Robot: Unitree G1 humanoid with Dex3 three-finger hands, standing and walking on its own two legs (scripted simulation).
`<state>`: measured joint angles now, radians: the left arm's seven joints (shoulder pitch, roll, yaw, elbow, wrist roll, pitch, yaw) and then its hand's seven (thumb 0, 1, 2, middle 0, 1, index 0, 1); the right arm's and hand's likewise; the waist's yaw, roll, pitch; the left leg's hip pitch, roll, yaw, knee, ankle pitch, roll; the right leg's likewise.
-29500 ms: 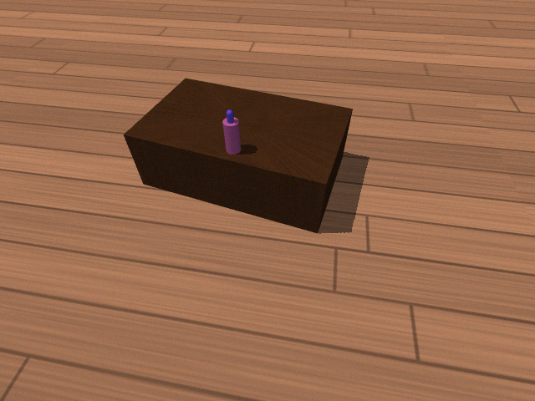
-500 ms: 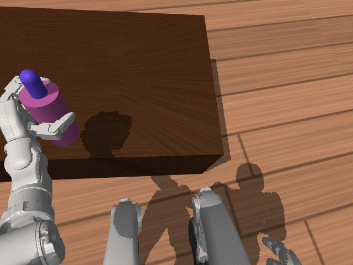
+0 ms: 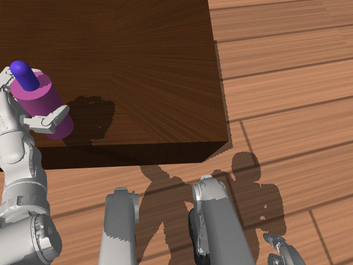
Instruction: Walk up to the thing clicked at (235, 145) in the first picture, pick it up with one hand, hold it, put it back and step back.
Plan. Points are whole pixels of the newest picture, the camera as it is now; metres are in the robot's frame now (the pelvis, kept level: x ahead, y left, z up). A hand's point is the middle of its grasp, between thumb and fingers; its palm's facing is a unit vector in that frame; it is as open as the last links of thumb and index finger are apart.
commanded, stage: lower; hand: left
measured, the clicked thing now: (42, 101) +0.47 +0.25 -0.01
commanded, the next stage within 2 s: loosen in 0.66 s
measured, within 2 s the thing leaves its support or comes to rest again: rests again in 1.60 s
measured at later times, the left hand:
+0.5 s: hand (47, 107) +0.47 +0.25 -0.05, palm faces +0.28 -0.96 -0.05, open 10.1 cm
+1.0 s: hand (46, 108) +0.47 +0.25 -0.05, palm faces +0.30 -0.95 -0.02, open 10.3 cm
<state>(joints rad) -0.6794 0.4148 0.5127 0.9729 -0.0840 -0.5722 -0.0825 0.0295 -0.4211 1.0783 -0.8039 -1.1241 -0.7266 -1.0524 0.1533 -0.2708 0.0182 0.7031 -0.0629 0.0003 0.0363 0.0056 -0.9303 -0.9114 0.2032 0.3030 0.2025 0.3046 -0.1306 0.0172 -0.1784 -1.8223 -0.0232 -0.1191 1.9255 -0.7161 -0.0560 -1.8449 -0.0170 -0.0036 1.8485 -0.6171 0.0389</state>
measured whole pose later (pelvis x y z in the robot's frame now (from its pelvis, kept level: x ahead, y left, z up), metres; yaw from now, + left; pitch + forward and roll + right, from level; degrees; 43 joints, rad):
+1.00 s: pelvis -0.02 +0.00 -0.05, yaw +0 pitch +34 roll -4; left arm -0.76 0.44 0.52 1.01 -0.09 -0.56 -0.09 0.02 -0.39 0.86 -0.86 -0.96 -0.80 -0.90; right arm 0.16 -0.29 0.03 0.69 -0.06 0.02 0.04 0.00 -0.91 -0.90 0.20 0.30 0.20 0.30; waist -0.14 0.01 -0.15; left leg -1.97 -0.05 -0.12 2.08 -0.71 -0.05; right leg -1.99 -0.02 0.01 2.00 -0.61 0.05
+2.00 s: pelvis +0.00 +0.01 +0.08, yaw -1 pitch +30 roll -4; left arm -0.70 0.71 0.57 1.03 0.08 -0.12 -0.04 -0.01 -0.51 0.07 -0.07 -0.05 -0.08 -0.05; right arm 0.20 -0.28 0.04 0.62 0.02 0.10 -0.01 0.00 -0.89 -0.90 0.21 0.30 0.21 0.31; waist -0.13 0.02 -0.14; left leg -1.53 0.01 -0.11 1.63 -0.63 -0.03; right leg -1.54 -0.01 -0.01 1.54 -0.53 0.04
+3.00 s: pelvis +0.07 -0.01 +0.24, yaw +2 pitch +8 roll -1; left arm 0.44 0.21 -0.02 0.06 -0.03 0.20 0.14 -0.01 -0.49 0.08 -0.06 -0.06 -0.06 -0.06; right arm 0.22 -0.21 0.03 0.50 0.02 -0.06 -0.15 0.01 -0.89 -0.90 0.21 0.30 0.20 0.31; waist -0.01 0.03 -0.10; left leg -0.58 0.03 -0.09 0.93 -0.48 -0.05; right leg -0.60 -0.01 -0.03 0.90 -0.43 0.01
